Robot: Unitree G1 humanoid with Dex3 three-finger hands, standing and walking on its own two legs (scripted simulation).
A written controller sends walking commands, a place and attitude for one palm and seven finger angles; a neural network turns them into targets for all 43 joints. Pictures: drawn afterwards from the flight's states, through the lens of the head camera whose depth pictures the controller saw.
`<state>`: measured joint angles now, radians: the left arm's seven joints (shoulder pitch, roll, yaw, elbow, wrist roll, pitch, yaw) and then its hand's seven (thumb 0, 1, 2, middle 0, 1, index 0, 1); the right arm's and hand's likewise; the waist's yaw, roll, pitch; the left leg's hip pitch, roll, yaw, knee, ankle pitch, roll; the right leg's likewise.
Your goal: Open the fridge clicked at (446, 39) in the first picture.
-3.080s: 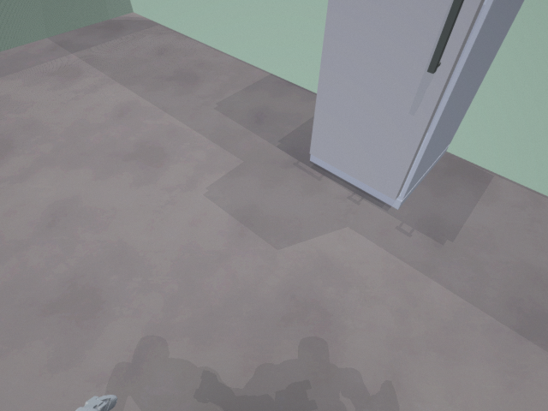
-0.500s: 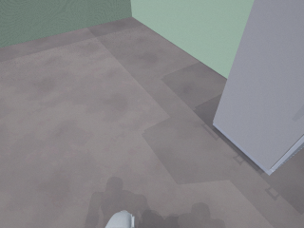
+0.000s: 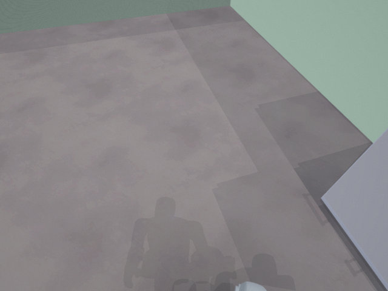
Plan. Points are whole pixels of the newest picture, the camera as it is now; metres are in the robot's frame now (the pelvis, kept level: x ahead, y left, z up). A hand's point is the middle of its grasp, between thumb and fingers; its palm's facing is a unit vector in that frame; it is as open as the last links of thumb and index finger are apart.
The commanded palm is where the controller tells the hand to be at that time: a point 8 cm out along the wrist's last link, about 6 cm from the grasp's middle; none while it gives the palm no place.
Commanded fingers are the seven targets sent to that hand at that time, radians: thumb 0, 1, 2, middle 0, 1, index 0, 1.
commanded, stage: turn to face it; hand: right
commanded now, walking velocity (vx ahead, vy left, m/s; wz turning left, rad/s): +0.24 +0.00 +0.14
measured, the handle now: out of the picture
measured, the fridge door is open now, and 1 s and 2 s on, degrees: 0 0 0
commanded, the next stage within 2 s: take the last steps up to it in 1.96 s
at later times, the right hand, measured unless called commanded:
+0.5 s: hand (307, 281) +0.20 -0.25 -0.17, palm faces +0.17 +0.97 -0.18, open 7.4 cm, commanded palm none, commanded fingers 0.00 -0.90 -0.90 0.20 0.30 0.20 0.30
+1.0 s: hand out of the picture +0.14 -0.21 -0.15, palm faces +0.44 +0.86 -0.26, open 7.4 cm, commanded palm none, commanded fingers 0.00 -0.90 -0.90 0.20 0.30 0.20 0.30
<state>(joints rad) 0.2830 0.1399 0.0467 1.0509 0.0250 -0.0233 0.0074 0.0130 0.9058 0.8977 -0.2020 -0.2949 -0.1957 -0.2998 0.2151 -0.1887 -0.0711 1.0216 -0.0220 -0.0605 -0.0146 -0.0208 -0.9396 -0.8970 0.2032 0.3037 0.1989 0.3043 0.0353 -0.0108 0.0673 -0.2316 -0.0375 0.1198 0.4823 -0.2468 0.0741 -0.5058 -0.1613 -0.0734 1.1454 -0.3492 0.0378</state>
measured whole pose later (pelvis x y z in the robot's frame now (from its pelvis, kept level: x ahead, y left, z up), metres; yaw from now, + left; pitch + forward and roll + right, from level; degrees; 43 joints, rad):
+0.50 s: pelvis +0.14 -0.06 +0.01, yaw -7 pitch +0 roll +2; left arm 0.22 0.17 0.04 1.01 0.02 0.00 0.01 0.00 0.93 0.90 -0.21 -0.30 -0.20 -0.30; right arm 0.16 -0.19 -0.07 0.98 -0.02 0.02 -0.01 0.00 -0.91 -0.90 0.20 0.30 0.19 0.30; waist 0.02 0.01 0.07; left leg -0.46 0.07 0.03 0.99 -0.41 -0.08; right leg -0.29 0.00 -0.04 0.47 -0.18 -0.05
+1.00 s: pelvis +0.16 +0.00 +0.00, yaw -27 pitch +0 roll -2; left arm 0.16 0.27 0.09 0.96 0.02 0.09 -0.03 0.01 0.91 0.90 -0.20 -0.29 -0.19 -0.30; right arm 0.21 -0.18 -0.03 0.90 -0.03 0.01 -0.02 0.00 -0.90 -0.90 0.20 0.30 0.20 0.30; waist 0.01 -0.02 0.10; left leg -0.20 0.13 0.26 0.52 -0.30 0.01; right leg -0.46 -0.06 -0.04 1.01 -0.40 0.08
